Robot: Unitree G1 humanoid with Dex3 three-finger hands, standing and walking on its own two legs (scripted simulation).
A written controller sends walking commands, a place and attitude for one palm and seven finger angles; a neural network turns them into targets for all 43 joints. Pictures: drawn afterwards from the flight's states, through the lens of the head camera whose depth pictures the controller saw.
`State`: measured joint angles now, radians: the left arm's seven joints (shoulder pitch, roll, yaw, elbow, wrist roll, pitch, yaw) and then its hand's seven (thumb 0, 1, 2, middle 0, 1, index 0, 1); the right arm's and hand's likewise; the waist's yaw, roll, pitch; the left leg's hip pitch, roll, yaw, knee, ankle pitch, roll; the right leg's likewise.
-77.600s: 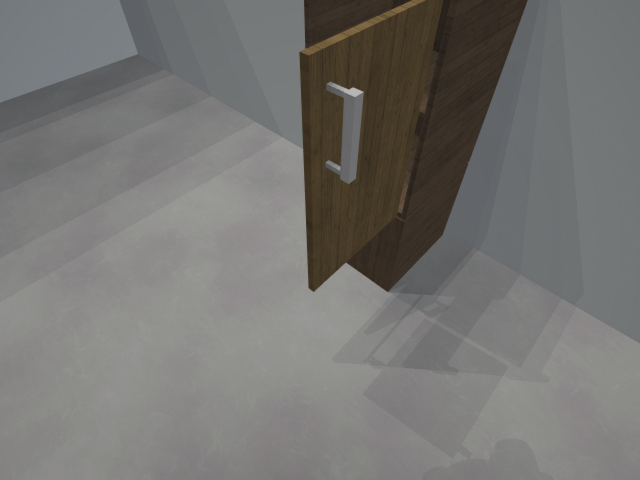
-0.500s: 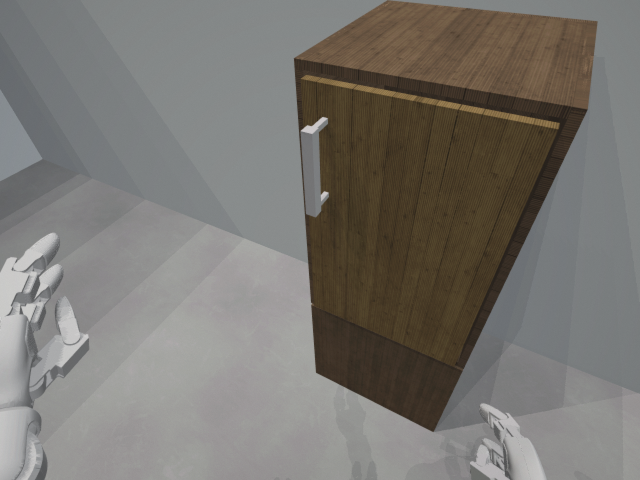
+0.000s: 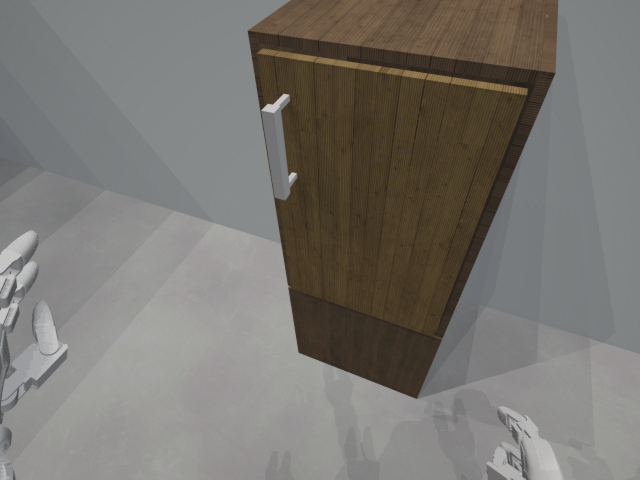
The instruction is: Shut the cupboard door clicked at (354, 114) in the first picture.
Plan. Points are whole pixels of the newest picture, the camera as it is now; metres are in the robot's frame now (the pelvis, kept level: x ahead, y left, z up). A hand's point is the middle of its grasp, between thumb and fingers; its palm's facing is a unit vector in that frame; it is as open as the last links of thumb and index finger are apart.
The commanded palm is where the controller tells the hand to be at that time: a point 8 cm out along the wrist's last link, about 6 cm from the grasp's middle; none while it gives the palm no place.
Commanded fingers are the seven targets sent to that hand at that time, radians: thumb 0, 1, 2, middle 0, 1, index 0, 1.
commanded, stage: step back with the hand held close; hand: left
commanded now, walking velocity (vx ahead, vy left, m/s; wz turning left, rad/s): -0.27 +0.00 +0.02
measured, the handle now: (283, 149) +0.58 +0.10 +0.11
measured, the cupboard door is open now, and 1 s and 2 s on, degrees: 0 0 0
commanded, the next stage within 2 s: stop stepping back and stand still in 0.98 s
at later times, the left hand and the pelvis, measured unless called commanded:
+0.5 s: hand out of the picture +0.11 +0.27 +0.16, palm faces +0.50 -0.76 -0.43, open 7.4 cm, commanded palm +0.05 +0.31 +0.18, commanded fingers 0.00 0.90 0.90 -0.20 -0.30 -0.20 -0.30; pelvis -0.08 +0.00 -0.02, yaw +1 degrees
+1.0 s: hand out of the picture +0.01 +0.26 +0.18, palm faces +0.49 -0.73 -0.47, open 7.4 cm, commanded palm -0.07 +0.31 +0.18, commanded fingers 0.00 0.90 0.90 -0.20 -0.30 -0.20 -0.30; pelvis -0.18 +0.00 -0.03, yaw +6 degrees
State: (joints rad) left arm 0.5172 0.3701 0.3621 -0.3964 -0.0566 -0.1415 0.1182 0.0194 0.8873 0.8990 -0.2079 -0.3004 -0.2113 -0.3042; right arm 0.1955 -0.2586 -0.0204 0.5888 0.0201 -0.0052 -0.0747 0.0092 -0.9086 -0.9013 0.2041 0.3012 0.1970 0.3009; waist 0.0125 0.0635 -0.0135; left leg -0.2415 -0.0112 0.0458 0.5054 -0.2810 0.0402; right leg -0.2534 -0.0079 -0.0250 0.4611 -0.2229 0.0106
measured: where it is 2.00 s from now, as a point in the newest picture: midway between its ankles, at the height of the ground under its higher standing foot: outside the picture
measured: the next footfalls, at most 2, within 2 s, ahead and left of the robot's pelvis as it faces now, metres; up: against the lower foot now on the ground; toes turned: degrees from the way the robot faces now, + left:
right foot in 1.16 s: -0.25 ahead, -0.09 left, +0.00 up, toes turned +1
left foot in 1.42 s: -0.25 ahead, +0.13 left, +0.00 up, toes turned +2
